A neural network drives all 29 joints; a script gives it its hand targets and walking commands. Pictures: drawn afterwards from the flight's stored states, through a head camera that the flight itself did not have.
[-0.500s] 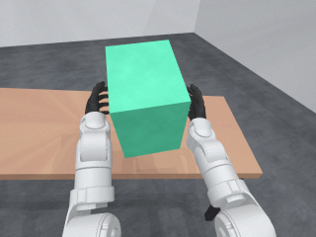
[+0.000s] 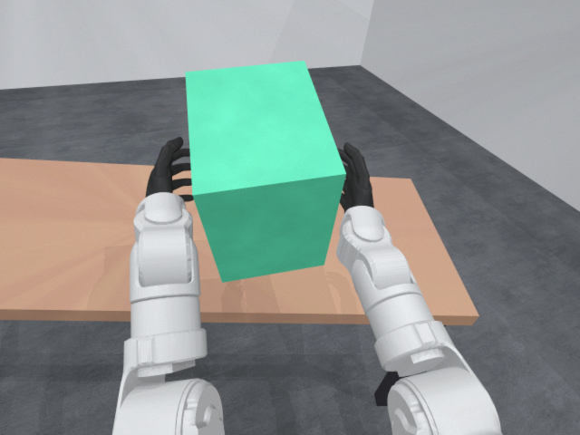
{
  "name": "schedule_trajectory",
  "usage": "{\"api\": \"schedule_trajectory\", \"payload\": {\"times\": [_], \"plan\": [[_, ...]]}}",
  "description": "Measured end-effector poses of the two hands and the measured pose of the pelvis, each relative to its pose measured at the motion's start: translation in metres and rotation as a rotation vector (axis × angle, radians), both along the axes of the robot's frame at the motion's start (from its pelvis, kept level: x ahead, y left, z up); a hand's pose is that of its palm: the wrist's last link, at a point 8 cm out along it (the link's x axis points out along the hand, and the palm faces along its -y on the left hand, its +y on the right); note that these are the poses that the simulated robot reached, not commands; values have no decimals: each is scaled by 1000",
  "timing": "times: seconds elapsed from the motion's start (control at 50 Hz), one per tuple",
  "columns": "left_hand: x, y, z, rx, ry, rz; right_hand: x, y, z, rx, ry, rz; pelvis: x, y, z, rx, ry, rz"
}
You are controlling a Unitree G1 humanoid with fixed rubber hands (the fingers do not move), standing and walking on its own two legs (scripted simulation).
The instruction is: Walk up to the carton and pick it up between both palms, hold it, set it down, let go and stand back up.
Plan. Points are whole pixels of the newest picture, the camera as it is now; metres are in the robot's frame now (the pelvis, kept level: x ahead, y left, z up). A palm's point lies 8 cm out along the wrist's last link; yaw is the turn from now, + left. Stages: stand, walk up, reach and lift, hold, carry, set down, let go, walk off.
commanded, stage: hold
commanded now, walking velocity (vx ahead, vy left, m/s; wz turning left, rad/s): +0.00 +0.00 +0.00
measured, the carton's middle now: (261, 177) +0.43 +0.01 +0.17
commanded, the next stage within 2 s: none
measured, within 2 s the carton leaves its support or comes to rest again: neither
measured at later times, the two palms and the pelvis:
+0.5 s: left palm (166, 201) +0.36 +0.14 +0.18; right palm (355, 203) +0.36 -0.11 +0.17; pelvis +0.00 +0.00 +0.00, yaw +0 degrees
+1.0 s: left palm (166, 204) +0.36 +0.13 +0.18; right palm (356, 206) +0.36 -0.11 +0.17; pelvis +0.01 +0.00 +0.00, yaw +0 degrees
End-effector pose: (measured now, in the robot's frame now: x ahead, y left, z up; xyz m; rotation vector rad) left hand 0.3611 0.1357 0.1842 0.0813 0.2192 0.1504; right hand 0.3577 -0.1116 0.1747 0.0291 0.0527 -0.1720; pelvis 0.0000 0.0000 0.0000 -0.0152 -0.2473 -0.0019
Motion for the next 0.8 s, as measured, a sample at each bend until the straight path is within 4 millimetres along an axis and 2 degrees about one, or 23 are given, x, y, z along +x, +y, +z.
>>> {"api": "schedule_trajectory", "payload": {"times": [0.3,0.8], "plan": [[0,-1,-5,1,17,-4,-1,-1,-3,3,0,-4,-3,1,0,1,12,-5],[2,-1,-9,6,11,-2,2,0,-4,11,-25,-3,8,2,0,-1,-5,-3]]}}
